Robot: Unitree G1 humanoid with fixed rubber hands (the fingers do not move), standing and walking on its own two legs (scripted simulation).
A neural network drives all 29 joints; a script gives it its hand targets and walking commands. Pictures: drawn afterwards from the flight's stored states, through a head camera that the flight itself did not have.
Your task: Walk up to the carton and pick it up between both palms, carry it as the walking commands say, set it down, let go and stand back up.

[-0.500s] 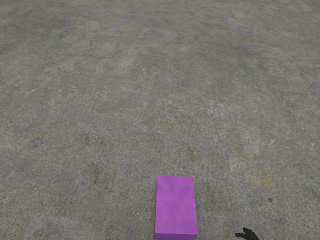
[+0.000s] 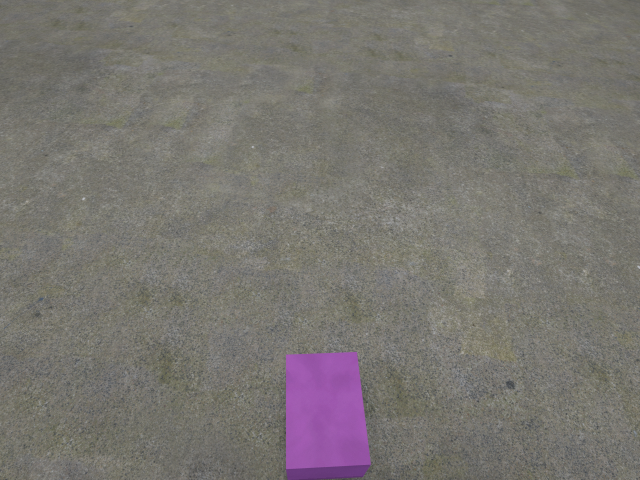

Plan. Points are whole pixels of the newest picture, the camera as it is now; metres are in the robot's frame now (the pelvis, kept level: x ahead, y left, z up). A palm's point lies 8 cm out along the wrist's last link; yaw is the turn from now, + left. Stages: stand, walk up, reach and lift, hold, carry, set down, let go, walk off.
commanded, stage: walk up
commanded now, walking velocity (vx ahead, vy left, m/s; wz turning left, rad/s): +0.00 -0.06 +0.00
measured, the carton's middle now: (323, 414) +0.42 -0.03 -0.69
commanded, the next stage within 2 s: stand in 0.20 s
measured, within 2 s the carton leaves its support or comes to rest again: neither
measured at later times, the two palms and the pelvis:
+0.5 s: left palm out of the picture +0.01 +0.22 -0.14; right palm out of the picture +0.04 -0.25 -0.13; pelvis +0.00 -0.01 +0.01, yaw +0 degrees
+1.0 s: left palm out of the picture +0.15 +0.22 -0.12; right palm out of the picture +0.15 -0.25 -0.12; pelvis -0.03 -0.01 -0.02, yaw -1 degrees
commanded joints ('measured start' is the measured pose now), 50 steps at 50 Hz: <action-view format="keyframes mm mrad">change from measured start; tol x16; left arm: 1 78 159 36 -11 8 -34 10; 41 110 32 4 98 -4 -35 25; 43 -556 116 -41 -505 -88 101 23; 50 -37 16 -29 -378 -89 638 18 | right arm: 1 14 -11 17 -53 13 8 -6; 41 -24 -42 14 37 29 -26 -12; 43 -613 -128 73 -480 111 109 -12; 50 -136 -77 48 -377 85 619 30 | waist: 1 60 -219 -7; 11 29 -198 -8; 16 38 93 -5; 50 54 3 -180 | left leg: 1 -122 -35 -13 182 -272 -20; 10 35 -49 -42 101 -169 9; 15 236 59 -94 -106 321 47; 41 158 34 -105 -176 76 44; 42 -49 -46 -37 10 -263 49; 44 -54 -45 -13 70 -284 47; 50 7 -66 -115 136 155 78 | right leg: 1 10 -330 319 -216 223 -121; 6 32 -218 131 -90 685 -125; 10 73 -217 142 -55 723 -147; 16 7 -65 63 -35 204 -40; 41 5 -88 81 -71 164 -38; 42 -301 -23 88 115 -235 -59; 46 -407 -31 20 97 -253 -89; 50 -346 36 96 198 168 -91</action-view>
